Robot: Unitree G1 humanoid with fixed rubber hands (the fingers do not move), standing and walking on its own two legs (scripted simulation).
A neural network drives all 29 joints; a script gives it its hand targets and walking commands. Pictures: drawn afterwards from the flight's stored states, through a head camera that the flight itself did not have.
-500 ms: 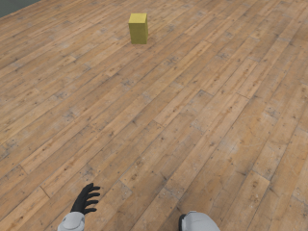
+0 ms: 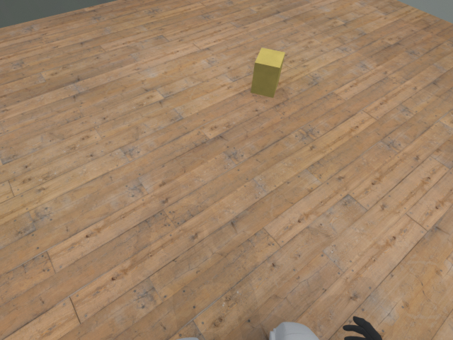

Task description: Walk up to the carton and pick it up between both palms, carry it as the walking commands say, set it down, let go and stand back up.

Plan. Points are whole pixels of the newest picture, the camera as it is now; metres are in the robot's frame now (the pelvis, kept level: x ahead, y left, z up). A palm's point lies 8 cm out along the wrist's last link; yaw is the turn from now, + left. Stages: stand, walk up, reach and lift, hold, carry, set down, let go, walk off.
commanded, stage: walk up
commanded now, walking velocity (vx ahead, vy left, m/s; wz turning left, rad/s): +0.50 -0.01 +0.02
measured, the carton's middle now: (267, 73) +1.77 -0.32 -0.65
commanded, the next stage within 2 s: none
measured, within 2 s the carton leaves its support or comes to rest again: neither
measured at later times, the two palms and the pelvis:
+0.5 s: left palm (139, 226) +0.36 +0.22 -0.12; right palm (360, 266) +0.27 -0.28 -0.14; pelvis +0.25 -0.03 +0.00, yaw +3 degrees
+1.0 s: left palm (120, 149) +0.59 +0.31 -0.12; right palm (310, 167) +0.52 -0.21 -0.11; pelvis +0.49 +0.05 +0.01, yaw +3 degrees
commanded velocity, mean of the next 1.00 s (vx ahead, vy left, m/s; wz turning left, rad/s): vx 0.50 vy -0.01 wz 0.04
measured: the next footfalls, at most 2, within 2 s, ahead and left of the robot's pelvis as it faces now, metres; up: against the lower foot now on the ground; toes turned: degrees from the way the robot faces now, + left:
right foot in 0.34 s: +0.34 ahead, -0.13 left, +0.00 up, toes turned -9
left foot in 0.78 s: +0.51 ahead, +0.14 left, +0.00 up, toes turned +8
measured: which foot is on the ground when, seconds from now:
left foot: down 0.00-0.34, up 0.36-0.76, down 0.78-1.00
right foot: up 0.00-0.32, down 0.34-0.78, up 0.80-1.00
